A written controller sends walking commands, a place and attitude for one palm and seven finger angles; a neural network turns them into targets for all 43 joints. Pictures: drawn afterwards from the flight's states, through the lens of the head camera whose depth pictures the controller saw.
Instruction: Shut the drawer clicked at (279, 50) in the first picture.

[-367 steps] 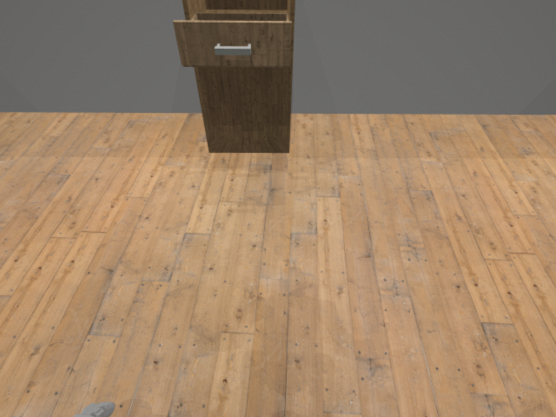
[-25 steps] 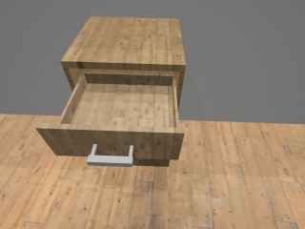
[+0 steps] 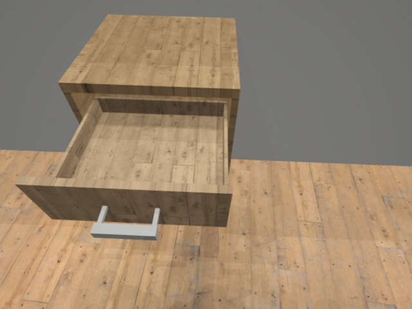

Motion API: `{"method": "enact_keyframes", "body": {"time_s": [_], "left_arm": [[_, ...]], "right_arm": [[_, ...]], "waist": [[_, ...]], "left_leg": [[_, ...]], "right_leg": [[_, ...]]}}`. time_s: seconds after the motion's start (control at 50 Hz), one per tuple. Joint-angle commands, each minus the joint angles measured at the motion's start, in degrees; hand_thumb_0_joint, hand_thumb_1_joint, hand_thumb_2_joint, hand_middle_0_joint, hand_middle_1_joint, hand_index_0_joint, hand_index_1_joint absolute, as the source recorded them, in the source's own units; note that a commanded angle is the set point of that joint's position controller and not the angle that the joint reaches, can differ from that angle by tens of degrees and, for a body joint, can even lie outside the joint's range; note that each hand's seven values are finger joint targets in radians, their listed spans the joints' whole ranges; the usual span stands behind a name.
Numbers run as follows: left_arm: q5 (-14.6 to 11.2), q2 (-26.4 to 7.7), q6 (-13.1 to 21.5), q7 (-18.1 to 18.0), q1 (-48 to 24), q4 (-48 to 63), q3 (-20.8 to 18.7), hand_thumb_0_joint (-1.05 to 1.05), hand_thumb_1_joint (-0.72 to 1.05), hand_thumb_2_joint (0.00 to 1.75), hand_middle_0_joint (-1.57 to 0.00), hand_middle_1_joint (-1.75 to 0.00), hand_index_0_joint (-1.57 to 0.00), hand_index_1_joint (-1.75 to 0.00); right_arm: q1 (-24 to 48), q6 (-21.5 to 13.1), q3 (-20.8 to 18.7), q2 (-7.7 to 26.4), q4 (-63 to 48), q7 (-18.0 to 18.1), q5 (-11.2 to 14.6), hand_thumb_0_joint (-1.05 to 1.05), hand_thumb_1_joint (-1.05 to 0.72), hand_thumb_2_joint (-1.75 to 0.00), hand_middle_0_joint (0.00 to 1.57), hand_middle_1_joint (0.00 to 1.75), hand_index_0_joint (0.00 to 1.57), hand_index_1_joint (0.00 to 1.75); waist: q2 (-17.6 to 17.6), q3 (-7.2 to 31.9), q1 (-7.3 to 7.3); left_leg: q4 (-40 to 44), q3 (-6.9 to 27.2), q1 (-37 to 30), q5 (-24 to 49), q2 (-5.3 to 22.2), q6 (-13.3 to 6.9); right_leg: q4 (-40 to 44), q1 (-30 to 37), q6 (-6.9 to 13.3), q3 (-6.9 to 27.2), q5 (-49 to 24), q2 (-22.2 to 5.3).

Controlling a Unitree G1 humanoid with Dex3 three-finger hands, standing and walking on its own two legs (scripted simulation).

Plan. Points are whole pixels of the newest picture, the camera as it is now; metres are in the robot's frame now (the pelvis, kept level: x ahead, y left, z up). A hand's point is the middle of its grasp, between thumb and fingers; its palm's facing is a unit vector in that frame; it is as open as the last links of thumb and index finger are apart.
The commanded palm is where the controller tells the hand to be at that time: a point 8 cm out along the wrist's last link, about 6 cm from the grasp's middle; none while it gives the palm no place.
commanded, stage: come to a stop and stand still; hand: left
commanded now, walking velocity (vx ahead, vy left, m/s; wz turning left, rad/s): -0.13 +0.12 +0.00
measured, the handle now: (127, 221) +0.29 +0.19 -0.03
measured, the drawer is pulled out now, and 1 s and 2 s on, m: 0.30 0.30 0.30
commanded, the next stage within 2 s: look again from close up in 1.52 s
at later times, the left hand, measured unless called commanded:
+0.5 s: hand out of the picture +0.00 +0.26 -0.17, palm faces +0.01 -0.96 -0.27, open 7.4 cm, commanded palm none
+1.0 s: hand out of the picture -0.03 +0.23 -0.18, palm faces -0.01 -0.98 -0.19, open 7.4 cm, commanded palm none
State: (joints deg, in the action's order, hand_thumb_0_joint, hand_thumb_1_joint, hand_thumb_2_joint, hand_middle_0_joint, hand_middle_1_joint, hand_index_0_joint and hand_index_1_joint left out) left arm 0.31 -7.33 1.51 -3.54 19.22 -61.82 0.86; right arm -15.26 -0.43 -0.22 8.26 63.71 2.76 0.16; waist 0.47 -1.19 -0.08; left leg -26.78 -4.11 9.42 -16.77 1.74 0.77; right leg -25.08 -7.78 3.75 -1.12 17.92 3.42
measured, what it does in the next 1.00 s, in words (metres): shifts its weight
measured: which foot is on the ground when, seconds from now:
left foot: down 0.00-1.00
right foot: down 0.00-1.00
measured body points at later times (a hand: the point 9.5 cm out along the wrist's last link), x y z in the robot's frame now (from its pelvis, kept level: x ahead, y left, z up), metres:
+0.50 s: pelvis -0.05 +0.06 -0.01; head -0.04 +0.06 +0.44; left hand +0.00 +0.31 -0.15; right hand +0.01 -0.17 -0.16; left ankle -0.04 +0.13 -0.74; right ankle -0.06 -0.07 -0.74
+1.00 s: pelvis -0.03 +0.06 +0.00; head -0.02 +0.06 +0.45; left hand -0.03 +0.28 -0.16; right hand -0.02 -0.17 -0.16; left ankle -0.04 +0.14 -0.74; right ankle -0.06 -0.07 -0.74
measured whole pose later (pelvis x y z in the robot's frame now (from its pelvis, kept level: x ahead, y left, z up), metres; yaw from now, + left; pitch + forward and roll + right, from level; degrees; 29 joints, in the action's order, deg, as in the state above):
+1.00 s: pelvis -0.03 +0.06 +0.00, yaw -1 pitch -1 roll +0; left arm 0.7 -8.5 -0.6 -2.3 16.8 -61.1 1.6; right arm -15.3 -1.2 0.4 9.7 61.3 1.4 -0.5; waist 0.0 -1.8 0.0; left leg -26.5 -4.8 11.3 -15.0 -2.8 -3.8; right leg -28.5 -10.4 -0.8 1.2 17.5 -1.1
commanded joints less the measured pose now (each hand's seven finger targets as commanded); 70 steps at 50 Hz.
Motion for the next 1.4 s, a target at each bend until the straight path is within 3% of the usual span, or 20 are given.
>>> {"method": "enact_keyframes", "body": {"time_s": [0.0,0.06,0.16,0.18,0.2,0.22,0.24,0.28,0.32,0.36,0.38,0.4,0.46,0.52,0.58,0.76,0.84,1.02,1.14,1.38], "left_arm": [[0.2,-10.1,-0.2,-0.8,5.3,2.3,-2.6,0.0,0.9,0.9,-0.2,-0.3,-0.2,-0.3],[0.4,-9.7,-0.7,-0.6,3.7,3.4,-2.6,0.0,0.9,0.9,-0.2,-0.3,-0.2,-0.3],[0.4,-8.5,-0.8,-0.2,0.8,5.3,-2.0,0.0,0.9,0.9,-0.2,-0.3,-0.2,-0.3],[0.8,-9.9,0.6,-1.9,5.3,3.5,-3.1,0.0,0.9,0.9,-0.2,-0.3,-0.2,-0.3],[1.2,-13.4,1.1,-1.4,4.6,6.9,-3.8,0.0,0.9,0.9,-0.2,-0.3,-0.2,-0.3],[1.3,-11.6,1.2,-0.8,3.0,7.1,-2.9,0.0,0.9,0.9,-0.2,-0.3,-0.2,-0.3],[1.1,-12.3,0.7,-0.5,-0.7,7.9,-2.9,0.0,0.9,0.9,-0.2,-0.3,-0.2,-0.3],[1.0,-11.4,0.0,-0.2,-4.7,10.4,-2.6,0.0,0.9,0.9,-0.2,-0.3,-0.2,-0.3],[0.7,-9.4,-0.9,0.3,-3.9,10.9,-2.2,0.0,0.9,0.9,-0.2,-0.3,-0.2,-0.3],[1.1,-9.3,-1.6,0.6,-2.6,10.2,-2.1,0.0,0.9,0.9,-0.2,-0.3,-0.2,-0.3],[1.2,-9.2,-1.9,0.8,-2.3,9.8,-2.0,0.0,0.9,0.9,-0.2,-0.3,-0.2,-0.3],[1.2,-9.1,-2.0,1.0,-1.6,9.6,-1.9,0.0,0.9,0.9,-0.2,-0.3,-0.2,-0.3],[1.0,-9.0,-2.0,1.4,-1.3,9.3,-1.8,0.0,0.9,0.9,-0.2,-0.3,-0.2,-0.3],[1.0,-9.1,-1.8,1.5,-1.4,9.2,-1.8,0.0,0.9,0.9,-0.2,-0.3,-0.2,-0.3],[0.9,-9.3,-1.8,1.5,-1.5,8.5,-1.7,0.0,0.9,0.9,-0.2,-0.3,-0.2,-0.3],[0.5,-8.8,-1.2,1.3,-0.2,5.2,-1.1,0.0,0.9,0.9,-0.2,-0.3,-0.2,-0.3],[0.4,-8.7,-1.2,1.1,0.1,3.9,-1.0,0.0,0.9,0.9,-0.2,-0.3,-0.2,-0.3],[0.5,-7.6,-0.9,0.8,0.6,2.4,-0.8,0.0,0.9,0.9,-0.2,-0.3,-0.2,-0.3],[0.4,-7.9,-0.7,0.9,0.4,2.3,-0.9,0.0,0.9,0.9,-0.2,-0.3,-0.2,-0.3],[0.3,-7.9,-0.5,0.8,0.5,1.9,-0.9,0.0,0.9,0.9,-0.2,-0.3,-0.2,-0.3]], "right_arm": [[-2.6,0.3,-1.3,4.4,-3.3,0.3,0.2,0.0,-0.9,-0.9,0.2,0.3,0.2,0.3],[-1.3,0.8,-1.7,5.1,-4.7,0.2,-0.1,0.0,-0.9,-0.9,0.2,0.3,0.2,0.3],[-0.9,0.3,-1.8,6.2,-5.7,-0.2,-0.2,0.0,-0.9,-0.9,0.2,0.3,0.2,0.3],[4.5,0.0,-2.5,8.8,-10.5,-0.6,0.0,0.0,-0.9,-0.9,0.2,0.3,0.2,0.3],[2.2,0.7,-2.1,5.2,-12.4,-1.3,-0.4,0.0,-0.9,-0.9,0.2,0.3,0.2,0.3],[3.4,0.7,-2.2,5.0,-12.5,-1.3,-0.4,0.0,-0.9,-0.9,0.2,0.3,0.2,0.3],[1.4,1.1,-2.1,4.3,-12.5,-1.7,-0.5,0.0,-0.9,-0.9,0.2,0.3,0.2,0.3],[-1.4,0.7,-2.1,5.6,-12.2,-2.1,-0.7,0.0,-0.9,-0.9,0.2,0.3,0.2,0.3],[-0.4,0.1,-2.2,8.7,-13.1,-2.1,-1.4,0.0,-0.9,-0.9,0.2,0.3,0.2,0.3],[1.3,0.0,-1.7,9.3,-13.7,-2.1,-1.6,0.0,-0.9,-0.9,0.2,0.3,0.2,0.3],[1.6,0.1,-1.7,9.8,-13.9,-2.2,-1.6,0.0,-0.9,-0.9,0.2,0.3,0.2,0.3],[1.8,0.0,-1.7,10.3,-14.2,-2.1,-1.5,0.0,-0.9,-0.9,0.2,0.3,0.2,0.3],[0.9,-0.4,-1.6,10.7,-13.7,-2.0,-1.4,0.0,-0.9,-0.9,0.2,0.3,0.2,0.3],[0.1,-0.6,-1.7,10.5,-12.9,-2.0,-1.3,0.0,-0.9,-0.9,0.2,0.3,0.2,0.3],[-0.6,-0.9,-1.5,10.6,-11.6,-1.8,-1.2,0.0,-0.9,-0.9,0.2,0.3,0.2,0.3],[-2.7,-1.5,-0.8,8.7,-7.5,-1.4,-0.7,0.0,-0.9,-0.9,0.2,0.3,0.2,0.3],[-3.1,-1.6,-0.7,7.9,-5.8,-1.3,-0.6,0.0,-0.9,-0.9,0.2,0.3,0.2,0.3],[-2.7,-1.5,-0.5,6.7,-3.7,-1.1,-0.5,0.0,-0.9,-0.9,0.2,0.3,0.2,0.3],[-2.5,-1.6,-0.5,6.5,-3.0,-1.0,-0.4,0.0,-0.9,-0.9,0.2,0.3,0.2,0.3],[-2.4,-1.6,-0.4,6.0,-1.5,-0.9,-0.4,0.0,-0.9,-0.9,0.2,0.3,0.2,0.3]], "waist": [[1.3,3.1,-0.69],[1.8,1.9,-0.53],[1.4,3.7,0.22],[-0.9,-1.3,-1.1],[5.1,2.3,-0.57],[-0.1,2.6,-0.23],[1.8,5.1,1.08],[2.2,2.9,3.2],[-4.6,-1.5,1.16],[-7.1,-4.8,-0.07],[-7.2,-6.1,-0.42],[-4.8,-6.4,-0.71],[-3.0,-3.8,-1.04],[0.0,-2.3,-0.9],[-2.6,-0.3,-0.76],[-0.8,0.1,-0.32],[-1.2,-0.3,-0.02],[1.4,-2.3,0.12],[0.8,-0.4,0.1],[0.1,-0.7,-0.13]], "left_leg": [[-0.9,0.9,4.2,12.5,2.2,-0.6],[-1.2,1.6,1.8,17.0,3.1,-0.7],[1.0,3.6,-5.3,23.0,5.1,-1.8],[-12.0,-0.5,3.4,12.6,4.1,-0.2],[-14.7,3.5,12.0,-5.0,0.3,-1.7],[-14.6,4.7,11.2,-7.3,0.9,-1.9],[-11.2,3.2,9.0,-6.0,1.0,-1.3],[-3.1,4.0,1.3,0.8,0.4,-1.4],[2.5,10.6,6.5,2.2,5.7,-4.4],[7.2,13.5,11.8,-5.4,6.5,-5.3],[9.6,15.2,13.6,-9.7,6.7,-5.7],[10.8,16.0,14.3,-11.4,7.0,-6.1],[12.1,16.9,11.6,-10.7,7.2,-6.3],[11.6,15.6,9.3,-8.8,6.6,-6.0],[11.8,15.5,5.4,-4.9,6.8,-5.9],[7.3,10.2,1.2,9.8,4.7,-5.0],[6.3,8.7,-0.1,12.3,4.3,-4.6],[5.1,7.3,-0.8,12.3,3.6,-4.0],[4.4,6.7,-2.4,16.3,3.9,-3.9],[4.6,6.5,-2.8,16.5,4.0,-3.3]], "right_leg": [[-1.8,8.0,-1.8,10.8,-61.8,-15.5],[-1.0,3.5,-1.2,10.5,-51.8,-14.6],[0.6,-2.1,-1.5,8.7,-35.8,-11.6],[0.8,-2.6,-5.8,12.2,-56.8,-15.0],[-0.4,4.3,-2.9,16.6,-56.5,-18.2],[0.1,2.2,2.4,15.7,-50.0,-19.3],[0.0,1.4,5.4,14.1,-37.9,-18.6],[-1.0,-9.4,2.4,9.7,-13.9,-13.4],[-2.9,-11.2,-1.1,5.1,0.8,-6.6],[-3.7,-8.8,-1.5,2.8,5.5,-4.9],[-5.0,-8.4,-1.7,2.1,5.5,-4.4],[-5.5,-7.8,-1.8,2.0,4.5,-4.3],[-6.0,-7.8,-1.8,2.0,3.2,-4.7],[-4.1,-7.4,-1.8,3.0,2.0,-5.6],[-4.4,-8.5,-2.0,2.7,1.6,-5.8],[-0.4,-6.2,-2.0,4.9,-6.2,-7.8],[0.1,-6.3,-2.1,5.4,-8.0,-8.1],[1.5,-6.6,-2.0,6.7,-10.2,-8.8],[1.5,-5.0,-1.9,6.8,-14.6,-8.9],[2.6,-4.1,-1.7,6.9,-16.1,-9.2]]}}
